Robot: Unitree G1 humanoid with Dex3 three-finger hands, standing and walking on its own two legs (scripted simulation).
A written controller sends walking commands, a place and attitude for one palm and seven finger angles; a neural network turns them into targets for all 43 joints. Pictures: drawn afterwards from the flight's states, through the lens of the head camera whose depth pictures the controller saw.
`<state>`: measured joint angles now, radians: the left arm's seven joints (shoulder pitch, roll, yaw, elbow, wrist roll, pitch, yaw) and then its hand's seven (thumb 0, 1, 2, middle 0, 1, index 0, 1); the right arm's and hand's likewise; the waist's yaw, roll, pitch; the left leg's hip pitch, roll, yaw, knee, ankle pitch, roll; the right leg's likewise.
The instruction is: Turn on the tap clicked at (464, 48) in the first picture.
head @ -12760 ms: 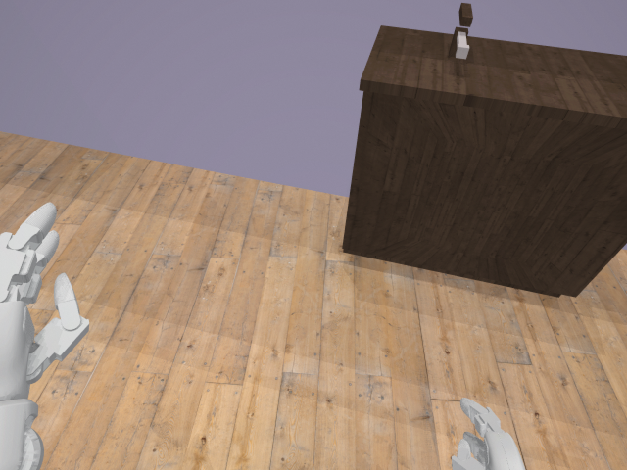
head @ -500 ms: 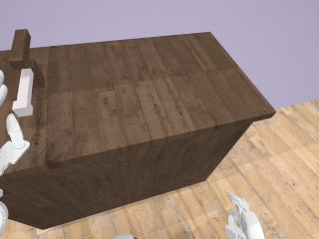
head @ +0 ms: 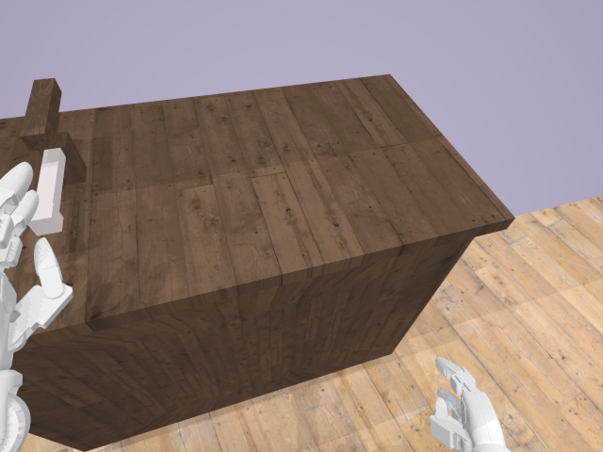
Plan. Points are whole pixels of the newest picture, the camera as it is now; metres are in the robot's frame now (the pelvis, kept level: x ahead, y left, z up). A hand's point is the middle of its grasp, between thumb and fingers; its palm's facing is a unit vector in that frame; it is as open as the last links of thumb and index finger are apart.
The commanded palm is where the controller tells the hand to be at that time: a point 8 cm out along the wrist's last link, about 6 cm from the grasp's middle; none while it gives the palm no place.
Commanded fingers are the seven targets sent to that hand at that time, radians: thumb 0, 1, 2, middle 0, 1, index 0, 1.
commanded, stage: look again from close up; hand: left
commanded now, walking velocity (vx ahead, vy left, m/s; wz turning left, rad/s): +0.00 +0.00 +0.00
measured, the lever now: (45, 219) +0.34 +0.36 +0.10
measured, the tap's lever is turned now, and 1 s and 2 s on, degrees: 0 0 0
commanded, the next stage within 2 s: turn the palm inward beside the body in 0.04 s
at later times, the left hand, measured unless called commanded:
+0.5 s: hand (105, 342) +0.19 +0.21 +0.14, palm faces +0.42 -0.83 -0.36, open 7.4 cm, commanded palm +0.15 +0.25 +0.17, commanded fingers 0.00 0.90 0.90 -0.20 -0.30 -0.20 -0.30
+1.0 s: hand (131, 299) +0.22 +0.19 +0.16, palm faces +0.48 -0.83 -0.29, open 7.4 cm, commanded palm +0.17 +0.23 +0.17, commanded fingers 0.00 0.90 0.90 -0.20 -0.30 -0.20 -0.30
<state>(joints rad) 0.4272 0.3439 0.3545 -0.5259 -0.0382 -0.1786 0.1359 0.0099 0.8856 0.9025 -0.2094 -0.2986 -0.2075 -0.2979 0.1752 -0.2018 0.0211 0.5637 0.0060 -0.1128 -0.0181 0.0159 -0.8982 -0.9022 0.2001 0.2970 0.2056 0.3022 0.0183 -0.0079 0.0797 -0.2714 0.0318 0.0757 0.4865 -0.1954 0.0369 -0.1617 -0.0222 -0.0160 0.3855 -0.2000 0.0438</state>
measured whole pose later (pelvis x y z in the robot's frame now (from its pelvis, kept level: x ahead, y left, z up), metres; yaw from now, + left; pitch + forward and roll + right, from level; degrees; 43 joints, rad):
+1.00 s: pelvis +0.03 -0.08 -0.02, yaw +1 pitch +0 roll +1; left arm 0.44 0.32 0.38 -0.44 -0.17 0.00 0.08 0.01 0.89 0.90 -0.21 -0.30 -0.21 -0.30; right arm 0.20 -0.25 0.02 0.68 0.01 -0.19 -0.08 0.02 -0.90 -0.90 0.20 0.30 0.20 0.30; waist 0.07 0.04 -0.06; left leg -0.30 0.04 -0.05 0.61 -0.30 -0.05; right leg -0.24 0.03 -0.06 0.64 -0.39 -0.06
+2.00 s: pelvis +0.01 -0.06 -0.02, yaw +3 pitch -3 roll +0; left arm 0.45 0.21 0.27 -0.58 -0.23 0.22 0.18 0.01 0.89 0.90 -0.20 -0.30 -0.20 -0.30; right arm 0.17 -0.23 0.07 0.67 0.04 -0.26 -0.11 0.02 -0.90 -0.90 0.20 0.30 0.20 0.30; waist 0.09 0.06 -0.06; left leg -0.30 0.01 -0.07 0.62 -0.28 -0.03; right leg -0.21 0.00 -0.08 0.63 -0.37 -0.03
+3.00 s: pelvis +0.03 -0.06 -0.01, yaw +2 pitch -1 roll +0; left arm 0.28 0.27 0.41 -0.30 -0.27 0.18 0.10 0.01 0.89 0.90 -0.20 -0.29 -0.20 -0.29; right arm 0.17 -0.24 0.04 0.69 0.05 -0.25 -0.13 0.02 -0.90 -0.90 0.20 0.30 0.20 0.30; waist 0.08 0.05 -0.05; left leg -0.29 0.02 -0.06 0.58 -0.28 -0.04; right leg -0.21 0.01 -0.07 0.60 -0.37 -0.04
